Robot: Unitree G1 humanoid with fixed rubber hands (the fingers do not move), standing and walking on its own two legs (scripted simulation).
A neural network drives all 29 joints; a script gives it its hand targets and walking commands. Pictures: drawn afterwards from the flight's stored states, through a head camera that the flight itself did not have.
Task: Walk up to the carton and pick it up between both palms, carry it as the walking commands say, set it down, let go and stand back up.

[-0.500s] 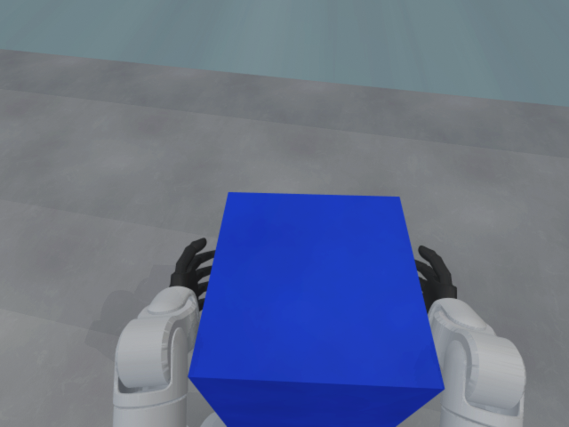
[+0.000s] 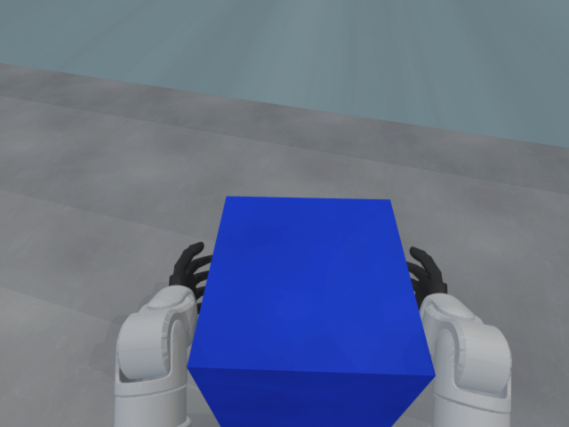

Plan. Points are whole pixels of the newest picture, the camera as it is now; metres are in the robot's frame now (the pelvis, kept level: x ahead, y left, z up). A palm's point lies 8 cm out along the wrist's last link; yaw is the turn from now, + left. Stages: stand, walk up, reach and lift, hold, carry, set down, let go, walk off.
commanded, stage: carry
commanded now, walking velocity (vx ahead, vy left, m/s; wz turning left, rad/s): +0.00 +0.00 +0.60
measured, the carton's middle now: (304, 325) +0.26 -0.01 +0.01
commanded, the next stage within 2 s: none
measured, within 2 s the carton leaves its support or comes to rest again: neither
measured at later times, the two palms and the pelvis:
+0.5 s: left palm (112, 347) +0.20 +0.23 +0.06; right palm (354, 294) +0.27 -0.07 +0.07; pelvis -0.01 +0.02 -0.01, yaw +14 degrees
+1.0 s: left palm (43, 406) +0.13 +0.27 +0.09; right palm (303, 279) +0.29 +0.00 +0.08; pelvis -0.02 +0.00 +0.00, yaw +32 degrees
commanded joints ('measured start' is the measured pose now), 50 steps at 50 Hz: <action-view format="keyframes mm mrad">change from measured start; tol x16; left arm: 1 -445 -837 -715 -87 -329 -3 -234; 50 -349 -808 -681 -143 -325 -5 -232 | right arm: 1 -518 853 792 -93 384 2 250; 50 -432 806 782 -118 384 7 221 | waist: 1 7 -124 -139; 12 7 83 -216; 18 9 -236 -195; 24 -20 305 -194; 35 6 137 -289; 38 9 -343 -201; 40 6 -124 -160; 50 21 -271 -197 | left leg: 1 -4 32 -49 -27 -119 -1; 12 -6 125 -257 -184 -24 31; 19 -84 7 18 269 -220 -20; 22 102 18 -57 -106 10 16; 24 279 302 -552 -197 426 175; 35 67 122 -274 -124 218 50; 38 -351 -43 7 453 -401 -54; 40 -260 -6 -35 620 -257 -45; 50 -46 -57 140 119 -170 -27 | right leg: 1 58 -193 143 -191 -247 -40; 11 92 -105 -16 30 -159 31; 18 123 -422 140 -218 -131 -103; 22 56 -257 -129 130 59 24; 24 -264 -59 -70 415 -422 102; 26 -268 -58 34 520 -362 77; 35 238 8 -52 -123 -114 33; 37 437 -449 404 -298 9 -88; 44 329 -282 -48 -82 546 -82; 50 337 -346 -91 1 582 -57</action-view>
